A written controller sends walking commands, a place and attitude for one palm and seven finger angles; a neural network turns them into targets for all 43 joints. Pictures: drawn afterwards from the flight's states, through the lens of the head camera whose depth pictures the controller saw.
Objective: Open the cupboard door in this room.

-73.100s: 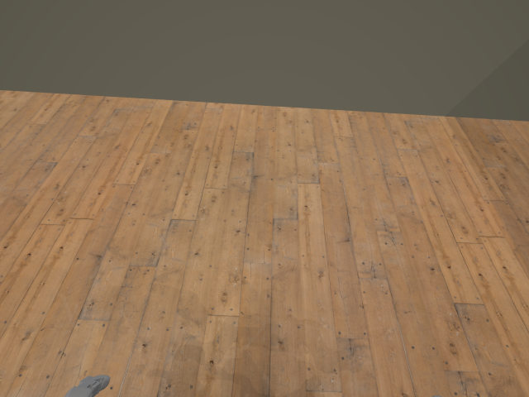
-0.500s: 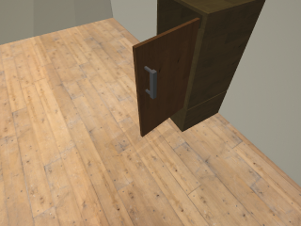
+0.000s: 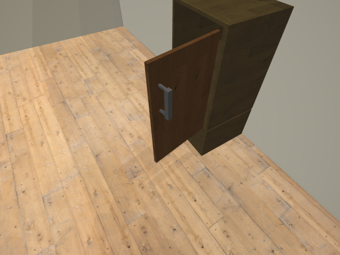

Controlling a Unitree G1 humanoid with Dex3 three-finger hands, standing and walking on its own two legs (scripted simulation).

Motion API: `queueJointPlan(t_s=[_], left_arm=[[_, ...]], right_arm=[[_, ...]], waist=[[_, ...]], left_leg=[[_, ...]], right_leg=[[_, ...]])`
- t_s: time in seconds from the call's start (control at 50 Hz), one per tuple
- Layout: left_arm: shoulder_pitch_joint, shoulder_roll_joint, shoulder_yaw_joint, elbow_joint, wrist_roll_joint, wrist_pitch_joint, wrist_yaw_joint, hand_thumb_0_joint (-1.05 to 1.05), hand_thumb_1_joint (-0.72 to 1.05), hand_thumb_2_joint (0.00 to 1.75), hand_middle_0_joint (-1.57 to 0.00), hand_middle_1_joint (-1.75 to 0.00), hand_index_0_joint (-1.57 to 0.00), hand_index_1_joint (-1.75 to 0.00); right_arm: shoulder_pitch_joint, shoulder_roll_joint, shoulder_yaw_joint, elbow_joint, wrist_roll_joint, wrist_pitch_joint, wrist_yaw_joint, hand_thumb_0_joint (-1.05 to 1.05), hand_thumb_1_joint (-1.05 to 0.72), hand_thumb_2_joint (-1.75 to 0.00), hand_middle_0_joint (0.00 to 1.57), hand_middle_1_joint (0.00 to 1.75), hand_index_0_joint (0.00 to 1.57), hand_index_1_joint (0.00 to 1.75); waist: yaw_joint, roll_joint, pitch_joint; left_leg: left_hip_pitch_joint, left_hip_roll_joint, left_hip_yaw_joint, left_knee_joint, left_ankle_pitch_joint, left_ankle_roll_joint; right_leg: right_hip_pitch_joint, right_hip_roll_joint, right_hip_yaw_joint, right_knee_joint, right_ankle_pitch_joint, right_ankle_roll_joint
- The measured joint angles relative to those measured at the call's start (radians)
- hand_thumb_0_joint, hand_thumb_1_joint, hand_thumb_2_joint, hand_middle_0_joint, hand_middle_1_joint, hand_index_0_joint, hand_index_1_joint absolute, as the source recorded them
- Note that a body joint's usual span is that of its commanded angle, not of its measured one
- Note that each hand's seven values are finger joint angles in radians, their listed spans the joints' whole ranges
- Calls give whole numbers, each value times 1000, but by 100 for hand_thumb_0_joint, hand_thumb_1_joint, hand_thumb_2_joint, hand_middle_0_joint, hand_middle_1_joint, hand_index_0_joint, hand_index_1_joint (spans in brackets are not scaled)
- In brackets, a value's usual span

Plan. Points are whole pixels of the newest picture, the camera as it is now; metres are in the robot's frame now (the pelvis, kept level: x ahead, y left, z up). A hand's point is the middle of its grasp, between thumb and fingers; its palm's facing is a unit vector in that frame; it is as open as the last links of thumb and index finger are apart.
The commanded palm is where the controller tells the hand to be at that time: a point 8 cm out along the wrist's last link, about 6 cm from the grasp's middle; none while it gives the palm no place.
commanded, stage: look to check the result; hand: left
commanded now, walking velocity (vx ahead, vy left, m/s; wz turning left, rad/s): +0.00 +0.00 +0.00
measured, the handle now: (164, 102) +0.64 +0.06 -0.05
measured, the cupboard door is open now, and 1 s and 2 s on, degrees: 100 100 100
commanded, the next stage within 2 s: stand and wait in 0.52 s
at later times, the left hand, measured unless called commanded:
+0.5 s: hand out of the picture +0.00 +0.16 -0.17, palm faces +0.05 -0.98 -0.18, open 7.4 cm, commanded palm none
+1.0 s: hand out of the picture +0.01 +0.15 -0.17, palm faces +0.05 -0.98 -0.18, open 7.4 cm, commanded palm none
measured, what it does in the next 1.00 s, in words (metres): stands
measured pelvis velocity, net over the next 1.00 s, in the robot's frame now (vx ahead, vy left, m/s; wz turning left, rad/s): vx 0.02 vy -0.01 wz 0.00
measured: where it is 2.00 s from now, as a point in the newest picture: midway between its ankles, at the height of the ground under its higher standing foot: outside the picture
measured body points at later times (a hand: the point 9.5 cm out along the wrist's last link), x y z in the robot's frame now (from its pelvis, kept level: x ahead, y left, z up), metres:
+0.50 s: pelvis +0.01 -0.01 +0.00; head +0.03 -0.01 +0.45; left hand +0.00 +0.21 -0.16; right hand +0.01 -0.22 -0.17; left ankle +0.02 +0.12 -0.74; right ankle +0.00 -0.09 -0.74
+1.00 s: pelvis +0.02 -0.01 +0.00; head +0.04 -0.02 +0.45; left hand +0.01 +0.21 -0.16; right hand +0.01 -0.22 -0.17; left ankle +0.02 +0.12 -0.74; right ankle +0.00 -0.09 -0.74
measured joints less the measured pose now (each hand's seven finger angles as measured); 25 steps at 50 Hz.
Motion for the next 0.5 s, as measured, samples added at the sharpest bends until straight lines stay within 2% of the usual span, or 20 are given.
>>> queueJointPlan(t_s=[0.5], left_arm=[[23,-10,-2,9,-3,-4,3,0,91,90,-20,-30,-20,-30]], right_arm=[[-8,1,3,14,2,-1,-6,0,-92,-89,20,30,20,30]], waist=[[3,-1,10]], left_leg=[[32,10,-4,-13,-17,-10]], right_leg=[[37,11,-2,-22,-13,-8]])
